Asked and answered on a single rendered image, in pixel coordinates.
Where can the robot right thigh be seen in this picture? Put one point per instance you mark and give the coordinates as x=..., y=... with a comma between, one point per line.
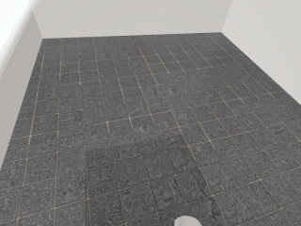
x=186, y=221

